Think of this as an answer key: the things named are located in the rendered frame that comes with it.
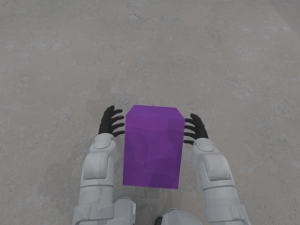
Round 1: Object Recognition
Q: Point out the left robot hand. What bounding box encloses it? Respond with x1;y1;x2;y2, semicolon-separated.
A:
98;105;125;138

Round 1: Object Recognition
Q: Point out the robot thigh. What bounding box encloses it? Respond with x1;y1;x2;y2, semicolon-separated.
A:
162;210;202;225
104;199;136;225

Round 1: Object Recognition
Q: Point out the robot right thigh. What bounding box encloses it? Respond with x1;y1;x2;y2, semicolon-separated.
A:
162;210;202;225

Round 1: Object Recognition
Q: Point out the robot left thigh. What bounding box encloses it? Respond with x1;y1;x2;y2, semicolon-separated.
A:
104;199;136;225

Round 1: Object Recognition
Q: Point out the carton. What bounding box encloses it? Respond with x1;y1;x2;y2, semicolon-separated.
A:
122;105;186;189

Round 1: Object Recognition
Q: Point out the right robot hand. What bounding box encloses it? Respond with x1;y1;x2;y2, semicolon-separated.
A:
183;113;209;145

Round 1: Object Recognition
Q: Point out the robot left forearm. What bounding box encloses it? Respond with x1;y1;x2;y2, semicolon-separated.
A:
72;133;118;225

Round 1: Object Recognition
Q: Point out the robot right forearm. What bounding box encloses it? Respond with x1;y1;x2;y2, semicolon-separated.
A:
191;138;251;225

